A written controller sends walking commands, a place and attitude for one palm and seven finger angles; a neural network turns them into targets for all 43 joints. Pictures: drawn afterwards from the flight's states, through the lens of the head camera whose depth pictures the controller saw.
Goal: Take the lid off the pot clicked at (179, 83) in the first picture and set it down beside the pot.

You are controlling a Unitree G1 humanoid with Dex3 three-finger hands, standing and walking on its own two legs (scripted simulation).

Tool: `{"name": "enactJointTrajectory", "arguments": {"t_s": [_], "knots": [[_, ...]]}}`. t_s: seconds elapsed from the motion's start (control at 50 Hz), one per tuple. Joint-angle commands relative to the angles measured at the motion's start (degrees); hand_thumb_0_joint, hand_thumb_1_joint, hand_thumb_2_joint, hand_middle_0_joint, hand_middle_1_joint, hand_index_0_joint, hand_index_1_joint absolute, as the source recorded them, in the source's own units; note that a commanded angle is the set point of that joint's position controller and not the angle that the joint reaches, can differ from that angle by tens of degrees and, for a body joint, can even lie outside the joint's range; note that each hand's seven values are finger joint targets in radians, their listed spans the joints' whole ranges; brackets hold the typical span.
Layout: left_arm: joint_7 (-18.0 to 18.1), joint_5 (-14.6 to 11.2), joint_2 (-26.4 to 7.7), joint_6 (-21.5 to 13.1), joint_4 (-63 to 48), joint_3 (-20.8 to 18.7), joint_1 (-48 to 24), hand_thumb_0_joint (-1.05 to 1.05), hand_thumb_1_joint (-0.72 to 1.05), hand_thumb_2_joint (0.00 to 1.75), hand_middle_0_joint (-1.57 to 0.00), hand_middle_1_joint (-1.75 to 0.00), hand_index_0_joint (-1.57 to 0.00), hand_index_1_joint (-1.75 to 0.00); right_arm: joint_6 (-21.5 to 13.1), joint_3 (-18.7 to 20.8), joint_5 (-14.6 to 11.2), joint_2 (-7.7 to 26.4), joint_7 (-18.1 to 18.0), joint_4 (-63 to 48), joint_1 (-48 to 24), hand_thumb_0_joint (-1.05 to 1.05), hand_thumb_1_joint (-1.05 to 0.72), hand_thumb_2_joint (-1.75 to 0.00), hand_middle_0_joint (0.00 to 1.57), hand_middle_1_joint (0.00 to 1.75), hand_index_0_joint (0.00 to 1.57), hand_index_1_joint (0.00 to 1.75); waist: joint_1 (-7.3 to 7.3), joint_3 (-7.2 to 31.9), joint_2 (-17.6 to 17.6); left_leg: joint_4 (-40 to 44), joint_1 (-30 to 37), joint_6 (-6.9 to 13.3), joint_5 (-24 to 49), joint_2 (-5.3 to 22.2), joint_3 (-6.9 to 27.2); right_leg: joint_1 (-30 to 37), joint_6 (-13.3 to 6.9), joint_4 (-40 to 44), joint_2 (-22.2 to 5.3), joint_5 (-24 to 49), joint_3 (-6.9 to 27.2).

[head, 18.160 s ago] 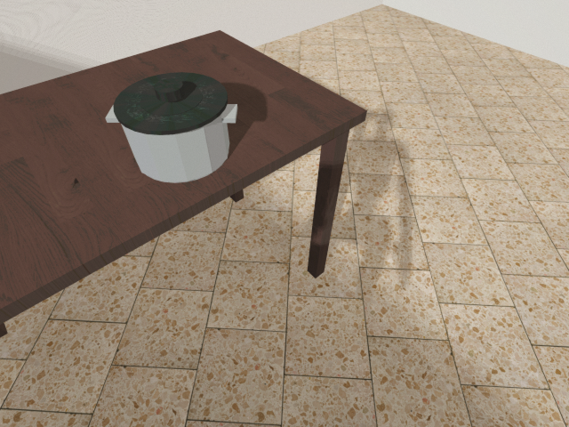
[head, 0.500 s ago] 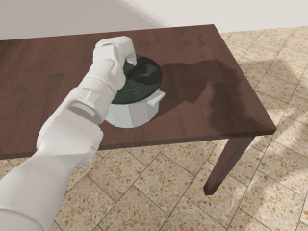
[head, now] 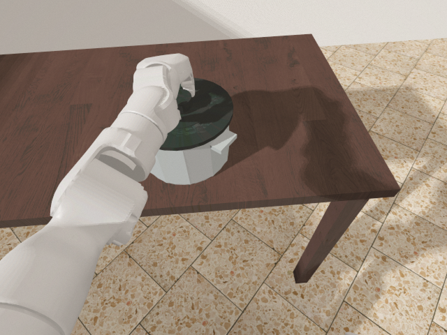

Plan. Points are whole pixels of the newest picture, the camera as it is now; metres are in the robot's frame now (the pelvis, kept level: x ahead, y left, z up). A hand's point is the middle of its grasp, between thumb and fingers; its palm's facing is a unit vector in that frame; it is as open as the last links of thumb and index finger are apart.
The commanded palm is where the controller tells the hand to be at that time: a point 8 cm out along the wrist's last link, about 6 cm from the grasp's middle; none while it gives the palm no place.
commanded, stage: close the fingers and squeeze the knob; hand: left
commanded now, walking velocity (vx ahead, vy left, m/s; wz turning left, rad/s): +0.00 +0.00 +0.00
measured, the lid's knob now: (178, 101) +0.52 +0.05 +0.14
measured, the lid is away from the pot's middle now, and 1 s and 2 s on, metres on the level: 0.00 0.01 0.00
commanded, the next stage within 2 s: lift the lid straight up in 1.00 s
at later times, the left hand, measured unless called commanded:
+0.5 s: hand (172, 103) +0.48 +0.06 +0.17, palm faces -0.33 -0.08 -0.94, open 8.5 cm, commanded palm +0.47 +0.07 +0.22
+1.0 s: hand (172, 104) +0.48 +0.06 +0.16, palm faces -0.33 -0.09 -0.94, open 8.5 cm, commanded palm +0.47 +0.07 +0.22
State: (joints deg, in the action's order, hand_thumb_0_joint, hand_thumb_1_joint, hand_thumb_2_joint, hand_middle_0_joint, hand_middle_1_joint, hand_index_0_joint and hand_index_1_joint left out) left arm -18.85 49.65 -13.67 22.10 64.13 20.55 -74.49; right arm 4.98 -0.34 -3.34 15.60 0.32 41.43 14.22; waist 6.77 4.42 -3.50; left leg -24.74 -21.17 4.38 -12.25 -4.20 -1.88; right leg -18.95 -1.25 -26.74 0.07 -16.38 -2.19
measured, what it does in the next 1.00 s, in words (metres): stands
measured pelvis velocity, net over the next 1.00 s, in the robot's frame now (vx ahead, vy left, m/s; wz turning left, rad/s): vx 0.00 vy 0.00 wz -0.01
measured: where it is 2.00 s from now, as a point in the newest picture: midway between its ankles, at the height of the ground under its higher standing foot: outside the picture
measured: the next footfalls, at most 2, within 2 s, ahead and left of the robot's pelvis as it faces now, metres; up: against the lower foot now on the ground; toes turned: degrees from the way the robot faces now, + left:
none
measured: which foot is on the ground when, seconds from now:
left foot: down 0.00-1.00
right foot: down 0.00-1.00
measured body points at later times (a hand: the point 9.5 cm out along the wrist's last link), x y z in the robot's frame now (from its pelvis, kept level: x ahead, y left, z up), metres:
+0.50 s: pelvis +0.00 +0.00 +0.00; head +0.04 -0.03 +0.45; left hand +0.49 +0.06 +0.22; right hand +0.09 -0.26 -0.14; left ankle -0.01 +0.07 -0.74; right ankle -0.04 -0.10 -0.74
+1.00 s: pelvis +0.00 +0.00 +0.00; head +0.03 -0.02 +0.45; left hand +0.49 +0.06 +0.22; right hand +0.06 -0.26 -0.14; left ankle -0.01 +0.07 -0.74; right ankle -0.04 -0.10 -0.74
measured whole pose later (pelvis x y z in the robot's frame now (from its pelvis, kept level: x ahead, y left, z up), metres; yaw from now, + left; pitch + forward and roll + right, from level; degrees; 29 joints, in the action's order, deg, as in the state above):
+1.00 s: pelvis +0.00 +0.00 +0.00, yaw +0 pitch +8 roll +0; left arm -19.2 49.5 -14.0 20.9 61.6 18.8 -72.1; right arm 5.6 -0.4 -3.2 15.4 0.5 41.7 14.7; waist 6.5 4.0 -4.0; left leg -24.3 -19.9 4.6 -12.1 -4.2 -2.3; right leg -17.8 -1.0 -26.3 0.1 -16.0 -1.7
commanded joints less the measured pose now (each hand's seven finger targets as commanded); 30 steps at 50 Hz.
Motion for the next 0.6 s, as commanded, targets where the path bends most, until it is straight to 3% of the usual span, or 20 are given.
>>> {"name": "enactJointTrajectory", "arguments": {"t_s": [0.0, 0.02, 0.06, 0.1, 0.12, 0.18, 0.22, 0.26, 0.32, 0.34, 0.38, 0.42, 0.44, 0.52, 0.54, 0.56, 0.58], "knots": [[0.5, 1.0, -11.4, 0.2, -7.8, -3.3, -27.8, 0.00, 0.04, 1.08, -0.62, -0.84, -0.62, -0.84, -1.1, 1.9, 0.1, 7.4, -0.4, -5.6, 0.1, 0.00, -0.90, -0.90, 0.20, 0.30, 0.20, 0.30, 0.43, 21.5, 8.2, -1.2, 14.9, 1.0, 19.5, 0.6, 3.8, 5.0, -0.7, 1.4, 0.6, 28.1, 1.5], [0.2, -0.1, -9.7, -0.4, -10.4, -2.7, -28.7, 0.00, 0.05, 1.07, -0.62, -0.85, -0.62, -0.85, -1.0, 2.1, 0.1, 7.4, -0.4, -5.9, 0.2, 0.00, -0.90, -0.90, 0.20, 0.30, 0.20, 0.30, 0.61, 22.6, 7.2, -1.3, 15.6, 1.0, 21.1, 0.8, 3.9, 5.0, -0.8, 1.5, 0.3, 28.7, 1.3], [-0.1, 0.5, -8.6, -0.6, -11.7, -1.6, -28.9, 0.00, 0.08, 1.06, -0.63, -0.87, -0.63, -0.87, -1.3, 2.2, 0.2, 7.0, -0.1, -6.0, 0.0, 0.00, -0.90, -0.90, 0.20, 0.30, 0.20, 0.30, 0.47, 23.3, 7.1, -2.0, 17.3, 1.0, 23.5, 0.7, 4.2, 4.7, -0.6, 1.1, 0.6, 29.8, 1.2], [-0.1, 0.9, -10.9, -0.1, -10.1, -3.2, -26.8, 0.00, 0.10, 1.04, -0.64, -0.89, -0.64, -0.89, -0.9, 2.1, 0.1, 7.3, 0.0, -5.7, 0.0, 0.00, -0.90, -0.90, 0.20, 0.30, 0.20, 0.30, -0.05, 22.5, 8.1, -1.7, 16.4, 1.0, 22.9, 0.8, 4.0, 5.4, -0.5, 1.2, 0.7, 29.6, 1.3], [-0.3, 0.0, -10.1, -0.8, -12.6, -3.3, -27.1, 0.00, 0.11, 1.04, -0.64, -0.90, -0.64, -0.90, -0.9, 2.3, 0.3, 7.3, 0.0, -6.3, 0.0, 0.00, -0.90, -0.90, 0.20, 0.30, 0.20, 0.30, -0.10, 23.9, 8.0, -1.9, 16.8, 1.1, 24.7, 0.8, 4.1, 6.4, -0.7, 1.3, 0.4, 31.2, 1.3], [-0.4, 0.6, -11.3, -1.0, -14.1, -3.6, -27.4, 0.00, 0.15, 1.01, -0.66, -0.93, -0.66, -0.93, -1.2, 2.3, 0.3, 6.9, 0.3, -6.4, -0.7, 0.00, -0.90, -0.90, 0.20, 0.30, 0.20, 0.30, -0.58, 25.1, 7.7, -2.1, 18.3, 1.1, 25.9, 0.7, 4.2, 7.0, -0.5, 1.0, 0.4, 32.0, 1.5], [-0.8, -0.5, -7.4, -0.9, -14.0, -1.4, -25.7, 0.00, 0.18, 0.99, -0.67, -0.94, -0.67, -0.94, -0.6, 2.6, 0.2, 7.0, 0.5, -6.5, -0.6, 0.00, -0.90, -0.90, 0.20, 0.30, 0.20, 0.30, -0.12, 23.3, 8.8, -2.3, 17.5, 1.3, 27.1, 0.8, 3.9, 6.1, -0.5, 1.3, 0.4, 32.6, 1.0], [-0.6, 0.2, -11.8, -0.8, -15.6, -4.2, -26.9, 0.00, 0.20, 0.97, -0.68, -0.95, -0.68, -0.95, -0.8, 2.3, 0.2, 6.9, 0.7, -6.6, -1.3, 0.00, -0.90, -0.90, 0.20, 0.30, 0.20, 0.30, -0.93, 24.3, 8.9, -2.0, 17.5, 1.3, 25.1, 0.5, 3.8, 7.8, -0.3, 1.0, 0.4, 32.8, 1.5], [-0.5, -0.5, -10.8, -0.3, -12.9, -3.7, -25.1, 0.00, 0.24, 0.94, -0.70, -0.97, -0.70, -0.97, -0.2, 2.2, 0.0, 7.3, 0.3, -6.4, -1.1, 0.00, -0.90, -0.90, 0.20, 0.30, 0.20, 0.30, -0.58, 21.5, 9.5, -1.4, 14.6, 1.3, 22.3, 0.4, 3.3, 7.7, -0.6, 1.5, 0.1, 32.1, 1.3], [-0.5, 0.5, -10.2, 0.0, -11.5, -2.5, -25.1, 0.00, 0.26, 0.93, -0.70, -0.97, -0.70, -0.97, -0.1, 1.9, -0.2, 7.1, 0.3, -6.2, -1.7, 0.00, -0.90, -0.90, 0.20, 0.30, 0.20, 0.30, -0.21, 20.2, 10.2, -1.4, 14.5, 1.2, 21.0, 0.4, 3.2, 6.5, -0.5, 1.3, 0.4, 31.0, 1.3], [-0.1, 0.7, -9.5, 0.1, -13.6, -1.8, -27.6, 0.00, 0.26, 0.94, -0.70, -0.97, -0.69, -0.96, -0.1, 2.0, -0.2, 6.9, 0.4, -6.3, -1.9, 0.00, -0.90, -0.90, 0.20, 0.30, 0.20, 0.30, -0.21, 20.8, 7.8, -1.1, 16.0, 1.0, 21.2, 0.6, 3.8, 5.2, -0.6, 1.1, 0.5, 29.1, 1.0], [0.1, 0.3, -10.8, -0.3, -13.4, -3.5, -26.5, 0.00, 0.26, 0.98, -0.69, -0.96, -0.68, -0.94, 0.0, 2.2, 0.2, 7.1, 0.3, -6.5, -1.5, 0.00, -0.90, -0.90, 0.20, 0.30, 0.20, 0.30, -0.54, 22.3, 7.2, -1.7, 16.5, 1.1, 23.2, 0.8, 4.0, 5.9, -0.8, 1.3, 0.2, 29.9, 1.2], [0.2, 1.3, -13.6, -0.1, -12.1, -5.5, -25.9, 0.00, 0.26, 0.99, -0.69, -0.96, -0.67, -0.93, 0.0, 1.9, 0.3, 7.1, 0.2, -6.3, -1.6, 0.00, -0.90, -0.90, 0.20, 0.30, 0.20, 0.30, -0.95, 22.8, 8.3, -1.6, 15.8, 1.0, 21.9, 0.6, 4.0, 6.9, -0.7, 0.9, 0.4, 29.9, 1.3], [0.1, 0.6, -9.0, -0.6, -13.5, -1.9, -27.7, 0.00, 0.29, 1.01, -0.71, -0.97, -0.66, -0.92, 0.0, 2.2, 0.0, 6.8, 0.1, -6.8, -1.9, 0.00, -0.90, -0.90, 0.20, 0.30, 0.20, 0.30, -0.07, 22.7, 7.9, -1.5, 16.4, 1.0, 22.0, 0.9, 4.0, 5.4, -0.8, 1.4, 0.2, 28.6, 1.0], [0.4, 1.5, -11.3, -0.5, -12.6, -3.5, -27.4, 0.00, 0.30, 1.02, -0.71, -0.97, -0.66, -0.92, 0.0, 2.1, 0.1, 7.0, 0.2, -6.4, -1.7, 0.00, -0.90, -0.90, 0.20, 0.30, 0.20, 0.30, -0.33, 22.7, 7.5, -1.6, 16.8, 0.8, 21.7, 1.1, 4.2, 4.9, -0.8, 1.0, 0.5, 27.9, 1.1], [0.4, 1.5, -9.9, -0.3, -13.0, -2.1, -28.3, 0.00, 0.31, 1.02, -0.71, -0.97, -0.66, -0.92, 0.1, 2.0, 0.0, 6.8, 0.2, -6.4, -2.0, 0.00, -0.90, -0.90, 0.20, 0.30, 0.20, 0.30, -0.18, 22.8, 7.1, -1.3, 17.3, 0.7, 21.6, 1.0, 4.3, 4.5, -0.8, 1.0, 0.5, 27.3, 1.0], [0.8, 1.5, -11.6, -0.4, -14.1, -3.7, -29.0, 0.00, 0.32, 1.03, -0.72, -0.97, -0.67, -0.92, -0.1, 2.1, 0.1, 6.9, 0.2, -6.3, -1.5, 0.00, -0.90, -0.90, 0.20, 0.30, 0.20, 0.30, -0.43, 24.2, 6.6, -1.5, 18.5, 0.7, 23.0, 1.1, 4.5, 4.8, -0.9, 1.0, 0.6, 27.8, 1.0]]}}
